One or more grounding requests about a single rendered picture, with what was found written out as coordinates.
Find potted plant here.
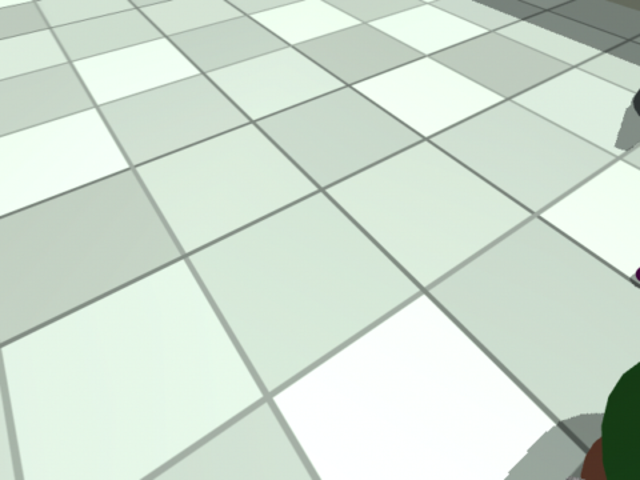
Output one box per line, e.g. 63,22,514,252
581,362,640,480

